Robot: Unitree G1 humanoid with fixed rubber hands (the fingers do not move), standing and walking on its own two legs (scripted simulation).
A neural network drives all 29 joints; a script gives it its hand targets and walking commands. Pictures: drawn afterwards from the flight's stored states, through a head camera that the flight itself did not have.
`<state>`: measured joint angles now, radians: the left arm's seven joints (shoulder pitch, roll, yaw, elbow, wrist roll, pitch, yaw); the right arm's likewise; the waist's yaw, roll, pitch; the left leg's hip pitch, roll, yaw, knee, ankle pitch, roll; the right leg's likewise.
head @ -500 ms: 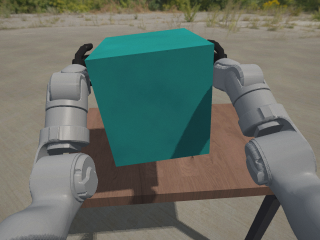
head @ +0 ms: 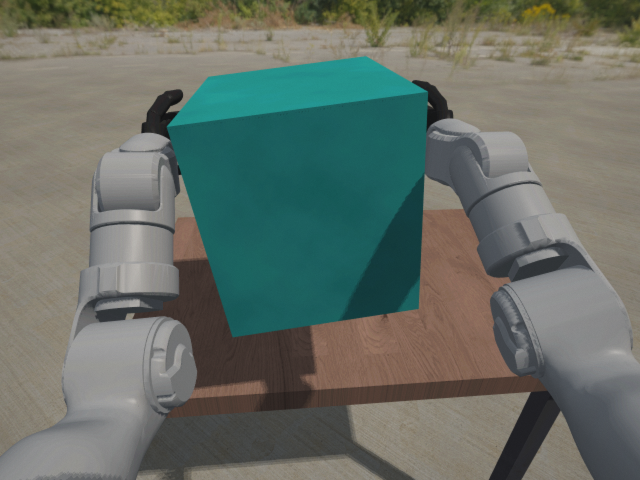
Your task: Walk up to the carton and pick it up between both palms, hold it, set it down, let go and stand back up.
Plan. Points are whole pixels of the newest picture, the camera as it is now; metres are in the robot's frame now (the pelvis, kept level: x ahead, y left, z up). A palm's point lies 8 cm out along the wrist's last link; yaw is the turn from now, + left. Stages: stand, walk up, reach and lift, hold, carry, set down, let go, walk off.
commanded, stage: hold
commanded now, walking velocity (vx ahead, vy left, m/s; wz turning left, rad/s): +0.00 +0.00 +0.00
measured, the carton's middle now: (305, 183) +0.40 +0.00 +0.27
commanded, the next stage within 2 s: none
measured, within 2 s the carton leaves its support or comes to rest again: neither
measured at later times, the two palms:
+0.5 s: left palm (162, 148) +0.37 +0.16 +0.33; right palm (439, 136) +0.36 -0.16 +0.34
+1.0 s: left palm (158, 154) +0.37 +0.16 +0.32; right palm (435, 142) +0.36 -0.15 +0.33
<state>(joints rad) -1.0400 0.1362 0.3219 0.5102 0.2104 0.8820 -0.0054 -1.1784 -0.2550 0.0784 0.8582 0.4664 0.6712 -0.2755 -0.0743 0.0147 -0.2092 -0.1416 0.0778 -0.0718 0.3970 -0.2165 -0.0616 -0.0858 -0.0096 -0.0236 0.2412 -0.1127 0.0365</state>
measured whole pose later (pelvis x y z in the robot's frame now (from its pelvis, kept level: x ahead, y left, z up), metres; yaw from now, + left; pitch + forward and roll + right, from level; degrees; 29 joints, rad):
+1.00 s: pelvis +0.00 +0.00 +0.00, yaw +0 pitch -2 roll -2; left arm -1.05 0.14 0.32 0.54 0.21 0.87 -0.01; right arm -1.18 -0.25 0.08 0.87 0.46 0.67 -0.27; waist -0.07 0.01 -0.21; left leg -0.15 0.08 -0.07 0.40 -0.21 -0.06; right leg -0.09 -0.01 -0.02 0.24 -0.11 0.03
